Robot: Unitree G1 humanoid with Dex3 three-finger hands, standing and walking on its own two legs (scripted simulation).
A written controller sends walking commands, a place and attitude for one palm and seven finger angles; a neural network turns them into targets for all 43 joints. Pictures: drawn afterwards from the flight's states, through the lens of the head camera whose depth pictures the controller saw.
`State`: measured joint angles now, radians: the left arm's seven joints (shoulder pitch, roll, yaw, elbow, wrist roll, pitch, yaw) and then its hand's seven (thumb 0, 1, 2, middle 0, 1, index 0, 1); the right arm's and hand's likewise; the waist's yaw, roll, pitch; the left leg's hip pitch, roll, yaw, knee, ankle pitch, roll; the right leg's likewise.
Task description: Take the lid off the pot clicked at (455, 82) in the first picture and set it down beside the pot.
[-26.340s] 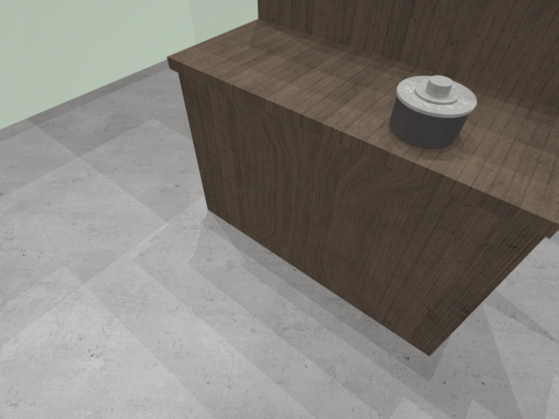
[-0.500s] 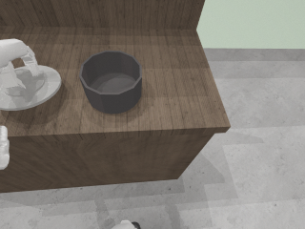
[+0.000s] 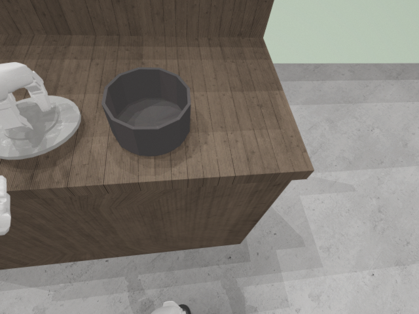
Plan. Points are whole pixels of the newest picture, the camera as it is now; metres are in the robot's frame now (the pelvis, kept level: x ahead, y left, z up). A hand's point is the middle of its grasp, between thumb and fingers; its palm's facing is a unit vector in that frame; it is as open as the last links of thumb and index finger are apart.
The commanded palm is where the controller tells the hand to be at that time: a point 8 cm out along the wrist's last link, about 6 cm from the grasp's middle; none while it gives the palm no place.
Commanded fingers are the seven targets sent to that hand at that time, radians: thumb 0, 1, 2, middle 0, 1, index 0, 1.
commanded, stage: open the fingers wide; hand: left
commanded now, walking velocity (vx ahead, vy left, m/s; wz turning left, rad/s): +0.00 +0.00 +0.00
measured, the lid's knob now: (25, 114) +0.48 +0.33 +0.07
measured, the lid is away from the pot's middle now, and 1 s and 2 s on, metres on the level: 0.23 0.25 0.25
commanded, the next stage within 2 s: raise the empty hand in 1.20 s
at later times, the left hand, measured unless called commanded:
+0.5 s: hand (0, 129) +0.43 +0.34 +0.09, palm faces -0.45 -0.11 -0.89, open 8.0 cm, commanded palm +0.47 +0.33 +0.17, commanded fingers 0.00 0.30 0.77 -0.56 -0.97 -0.57 -0.97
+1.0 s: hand (5, 113) +0.45 +0.34 +0.10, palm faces -0.41 -0.12 -0.90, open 10.7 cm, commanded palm +0.48 +0.33 +0.17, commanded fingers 0.00 -0.04 0.71 -0.37 -0.82 -0.37 -0.82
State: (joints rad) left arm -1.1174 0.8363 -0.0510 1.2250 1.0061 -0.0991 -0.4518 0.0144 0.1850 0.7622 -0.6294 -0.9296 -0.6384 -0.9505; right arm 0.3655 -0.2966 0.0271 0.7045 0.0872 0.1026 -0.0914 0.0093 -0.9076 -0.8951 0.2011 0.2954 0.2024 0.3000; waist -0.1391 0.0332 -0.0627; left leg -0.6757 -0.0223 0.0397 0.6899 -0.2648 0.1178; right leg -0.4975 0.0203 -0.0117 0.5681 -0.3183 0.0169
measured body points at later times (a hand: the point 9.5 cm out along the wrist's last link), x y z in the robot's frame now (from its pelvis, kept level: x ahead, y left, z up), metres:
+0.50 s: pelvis -0.01 +0.00 +0.00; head +0.07 +0.03 +0.44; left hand +0.45 +0.34 +0.14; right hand +0.03 -0.29 -0.11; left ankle +0.04 +0.04 -0.72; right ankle -0.03 -0.16 -0.72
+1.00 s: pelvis -0.01 +0.01 -0.01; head +0.07 +0.04 +0.44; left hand +0.47 +0.34 +0.15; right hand +0.00 -0.28 -0.11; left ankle +0.04 +0.04 -0.72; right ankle -0.03 -0.16 -0.72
